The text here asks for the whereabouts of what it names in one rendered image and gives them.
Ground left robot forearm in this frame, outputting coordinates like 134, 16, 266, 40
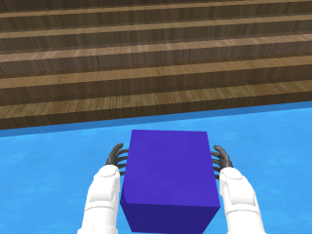
77, 165, 120, 234

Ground right robot forearm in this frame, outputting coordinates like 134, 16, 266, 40
219, 167, 267, 234

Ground left robot hand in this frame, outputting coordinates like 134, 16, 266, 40
105, 142, 129, 176

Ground right robot hand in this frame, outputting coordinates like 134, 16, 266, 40
211, 145, 233, 180

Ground carton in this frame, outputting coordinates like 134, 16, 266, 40
120, 130, 220, 234

